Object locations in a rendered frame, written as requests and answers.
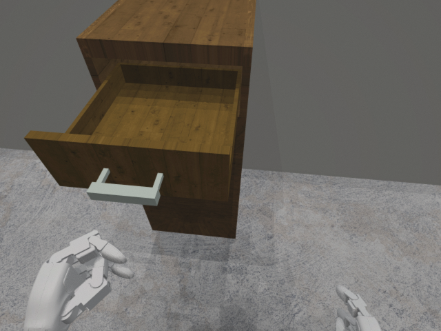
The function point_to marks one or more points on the cabinet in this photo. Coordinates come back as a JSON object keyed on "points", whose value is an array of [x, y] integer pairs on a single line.
{"points": [[194, 33]]}

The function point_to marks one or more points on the right robot hand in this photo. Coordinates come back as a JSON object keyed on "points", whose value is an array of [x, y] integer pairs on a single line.
{"points": [[358, 309]]}

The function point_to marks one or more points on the handle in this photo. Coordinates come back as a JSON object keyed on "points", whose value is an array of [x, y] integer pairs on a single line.
{"points": [[102, 191]]}

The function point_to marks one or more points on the drawer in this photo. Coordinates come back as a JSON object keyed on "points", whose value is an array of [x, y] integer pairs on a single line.
{"points": [[147, 119]]}

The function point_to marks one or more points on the left robot hand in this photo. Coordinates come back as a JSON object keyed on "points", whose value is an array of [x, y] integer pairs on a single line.
{"points": [[49, 306]]}

